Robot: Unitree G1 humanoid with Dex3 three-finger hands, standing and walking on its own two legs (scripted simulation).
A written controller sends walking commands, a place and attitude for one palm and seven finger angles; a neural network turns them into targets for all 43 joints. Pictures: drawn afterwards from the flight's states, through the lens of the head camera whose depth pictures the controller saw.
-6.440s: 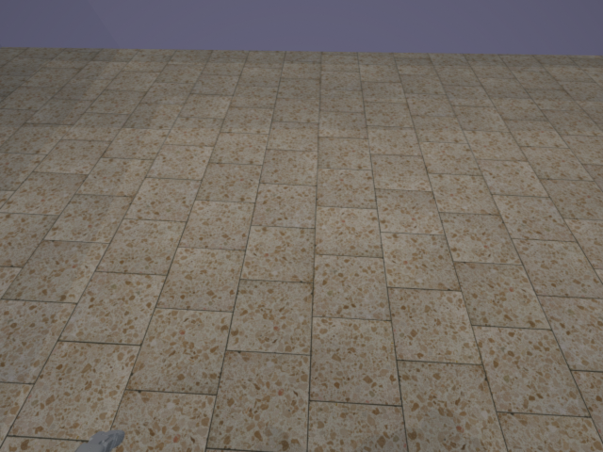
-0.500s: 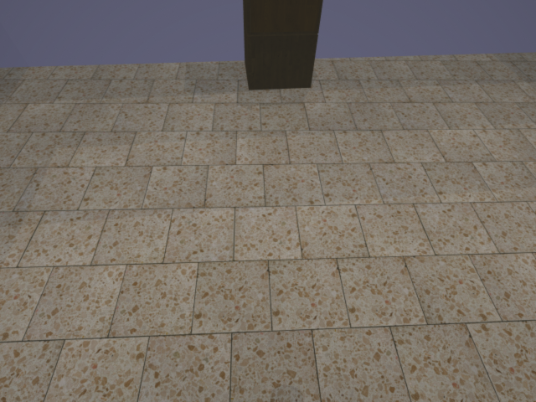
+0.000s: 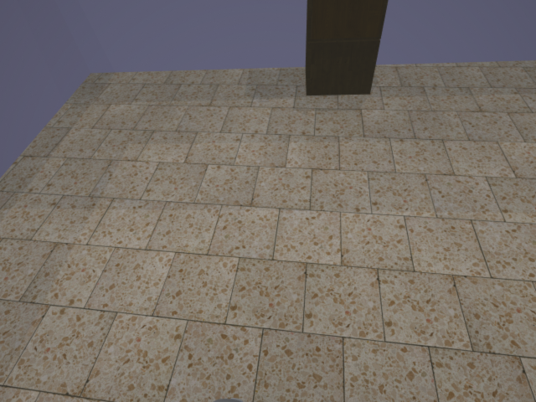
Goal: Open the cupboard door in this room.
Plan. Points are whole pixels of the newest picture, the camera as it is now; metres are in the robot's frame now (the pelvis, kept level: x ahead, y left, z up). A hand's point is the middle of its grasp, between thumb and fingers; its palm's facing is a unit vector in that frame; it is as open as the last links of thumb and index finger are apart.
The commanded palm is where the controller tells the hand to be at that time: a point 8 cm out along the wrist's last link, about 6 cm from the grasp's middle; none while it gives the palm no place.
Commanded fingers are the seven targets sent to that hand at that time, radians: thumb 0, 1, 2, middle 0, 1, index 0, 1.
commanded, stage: stand and wait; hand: left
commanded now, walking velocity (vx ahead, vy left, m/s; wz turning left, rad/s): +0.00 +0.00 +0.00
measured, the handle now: out of the picture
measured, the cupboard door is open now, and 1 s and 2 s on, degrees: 0 0 0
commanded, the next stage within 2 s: turn or walk to find it in 0.08 s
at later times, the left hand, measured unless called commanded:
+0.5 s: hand out of the picture -0.05 +0.22 -0.18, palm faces +0.21 -0.95 -0.21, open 7.4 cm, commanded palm none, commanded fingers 0.00 0.90 0.90 -0.20 -0.30 -0.20 -0.30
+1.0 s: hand out of the picture -0.02 +0.16 -0.14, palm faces +0.34 -0.90 -0.28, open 7.4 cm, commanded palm none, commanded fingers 0.00 0.90 0.90 -0.20 -0.30 -0.20 -0.30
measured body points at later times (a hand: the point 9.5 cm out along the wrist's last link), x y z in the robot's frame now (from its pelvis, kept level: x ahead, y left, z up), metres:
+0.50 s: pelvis -0.02 +0.02 +0.00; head +0.01 +0.05 +0.45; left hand -0.06 +0.27 -0.16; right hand +0.11 -0.20 -0.14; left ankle -0.05 +0.12 -0.74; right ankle -0.04 -0.12 -0.68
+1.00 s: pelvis -0.04 -0.05 +0.00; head -0.01 -0.08 +0.45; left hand -0.04 +0.21 -0.12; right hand +0.07 -0.29 -0.16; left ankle -0.11 +0.10 -0.65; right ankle -0.01 -0.13 -0.74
